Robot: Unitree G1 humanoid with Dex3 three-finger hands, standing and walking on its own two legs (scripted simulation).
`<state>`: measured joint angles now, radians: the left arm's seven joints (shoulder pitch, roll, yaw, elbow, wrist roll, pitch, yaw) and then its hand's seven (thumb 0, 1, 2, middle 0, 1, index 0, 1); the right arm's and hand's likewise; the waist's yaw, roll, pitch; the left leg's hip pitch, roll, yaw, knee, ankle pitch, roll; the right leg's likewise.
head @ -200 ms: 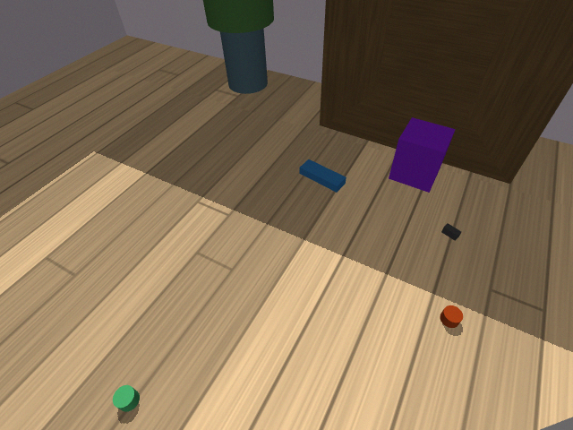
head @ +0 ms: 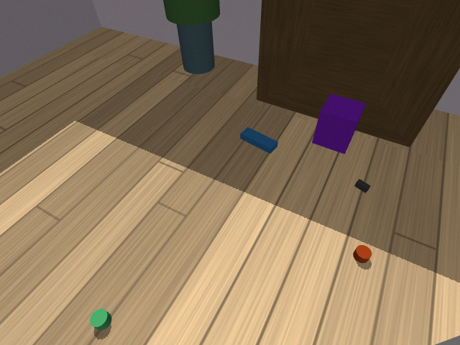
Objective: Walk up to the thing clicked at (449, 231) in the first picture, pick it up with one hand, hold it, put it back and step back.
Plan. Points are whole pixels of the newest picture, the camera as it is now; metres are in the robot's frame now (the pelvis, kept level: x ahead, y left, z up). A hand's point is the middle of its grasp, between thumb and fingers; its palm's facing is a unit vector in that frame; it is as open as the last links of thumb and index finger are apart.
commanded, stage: stand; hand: left
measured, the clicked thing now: (362, 185) +1.02 -0.67 -0.76
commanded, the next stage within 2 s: walk up in 0.92 s
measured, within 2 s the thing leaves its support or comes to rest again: neither
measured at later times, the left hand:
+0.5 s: hand out of the picture +0.08 +0.25 -0.16, palm faces -0.02 -0.94 -0.33, open 7.4 cm
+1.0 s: hand out of the picture +0.08 +0.26 -0.16, palm faces -0.08 -0.95 -0.32, open 7.4 cm
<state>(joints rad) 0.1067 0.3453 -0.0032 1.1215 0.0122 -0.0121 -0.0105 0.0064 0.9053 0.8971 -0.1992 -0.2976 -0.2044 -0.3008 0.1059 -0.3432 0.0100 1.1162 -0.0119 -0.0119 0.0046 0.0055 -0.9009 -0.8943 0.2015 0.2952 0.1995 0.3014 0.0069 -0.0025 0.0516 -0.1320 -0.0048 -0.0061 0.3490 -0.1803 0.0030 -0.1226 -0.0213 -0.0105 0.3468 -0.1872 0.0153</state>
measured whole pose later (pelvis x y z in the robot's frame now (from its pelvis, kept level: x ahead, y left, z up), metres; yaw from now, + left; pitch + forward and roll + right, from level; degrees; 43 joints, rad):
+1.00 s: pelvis +0.01 +0.00 +0.00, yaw -5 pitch -1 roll +1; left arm 0.18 0.37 0.06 1.04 0.05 0.04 -0.07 0.01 0.91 0.90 -0.20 -0.30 -0.20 -0.30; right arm 0.13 -0.34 -0.04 1.04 -0.02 -0.04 0.01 0.01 -0.90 -0.89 0.20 0.30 0.20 0.30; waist 0.03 -0.02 0.04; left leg -0.14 0.01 0.08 0.38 -0.22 0.01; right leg -0.27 -0.02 0.03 0.62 -0.35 0.00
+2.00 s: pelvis +0.26 -0.26 -0.03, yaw -37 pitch -3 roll +0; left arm 0.16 0.45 0.08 0.81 0.01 -0.04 -0.09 0.01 0.91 0.90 -0.20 -0.30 -0.20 -0.30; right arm 0.40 -0.47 -0.06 0.87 -0.02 -0.06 0.02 0.01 -0.90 -0.89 0.20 0.30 0.20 0.30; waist -0.06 0.02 0.09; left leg -0.18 0.17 0.12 0.87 -0.48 0.00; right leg -0.40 -0.02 -0.03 0.68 -0.22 -0.02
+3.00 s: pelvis +0.46 -0.47 -0.02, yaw -50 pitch -5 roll +0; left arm 0.23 0.37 0.04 0.87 0.00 -0.05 -0.03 0.01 0.90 0.90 -0.20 -0.30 -0.21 -0.30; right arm 0.58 -0.47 -0.08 1.01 -0.02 -0.01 0.05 0.00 -0.90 -0.89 0.20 0.30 0.20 0.30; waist -0.08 0.07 0.10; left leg -0.51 0.09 -0.05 0.97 -0.28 -0.01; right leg -0.23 0.02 -0.02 0.55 -0.24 -0.04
